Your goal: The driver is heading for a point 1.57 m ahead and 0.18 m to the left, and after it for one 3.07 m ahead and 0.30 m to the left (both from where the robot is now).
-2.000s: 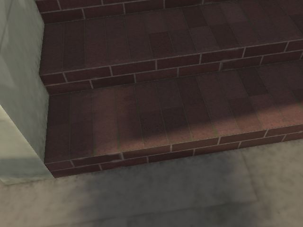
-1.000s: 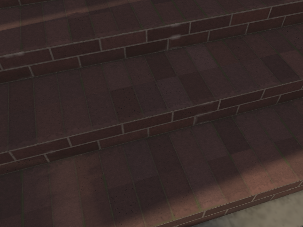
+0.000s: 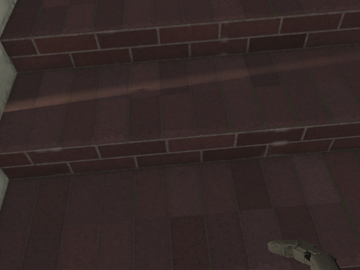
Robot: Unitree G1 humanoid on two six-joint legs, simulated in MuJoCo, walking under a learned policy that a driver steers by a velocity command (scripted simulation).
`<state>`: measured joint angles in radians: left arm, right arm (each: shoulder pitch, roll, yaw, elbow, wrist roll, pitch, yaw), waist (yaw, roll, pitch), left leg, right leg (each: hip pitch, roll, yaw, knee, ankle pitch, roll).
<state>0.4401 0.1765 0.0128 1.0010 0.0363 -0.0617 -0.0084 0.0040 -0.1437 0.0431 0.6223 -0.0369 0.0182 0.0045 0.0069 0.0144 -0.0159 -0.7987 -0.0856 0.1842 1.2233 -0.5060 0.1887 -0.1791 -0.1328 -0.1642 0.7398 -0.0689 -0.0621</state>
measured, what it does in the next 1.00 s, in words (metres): climbs, turning left: right foot 0.15 m higher, then left foot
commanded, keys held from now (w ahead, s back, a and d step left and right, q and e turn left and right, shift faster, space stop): w+q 0.40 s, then w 0.60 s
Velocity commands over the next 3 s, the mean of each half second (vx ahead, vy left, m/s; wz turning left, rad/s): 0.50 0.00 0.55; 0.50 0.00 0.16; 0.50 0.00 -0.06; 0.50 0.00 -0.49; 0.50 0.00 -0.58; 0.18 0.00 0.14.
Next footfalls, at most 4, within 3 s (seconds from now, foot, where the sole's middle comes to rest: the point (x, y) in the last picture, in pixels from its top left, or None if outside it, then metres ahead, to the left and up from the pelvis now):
0.48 right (218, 232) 0.51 -0.06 -0.51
0.96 left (132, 199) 0.63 0.22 -0.51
1.34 right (164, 98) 0.93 0.11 -0.35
1.90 left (91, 13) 1.25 0.38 -0.20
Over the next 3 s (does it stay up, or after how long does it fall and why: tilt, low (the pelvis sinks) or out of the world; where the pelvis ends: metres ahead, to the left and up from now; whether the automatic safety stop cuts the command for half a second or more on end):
stays up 1.54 0.22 0.66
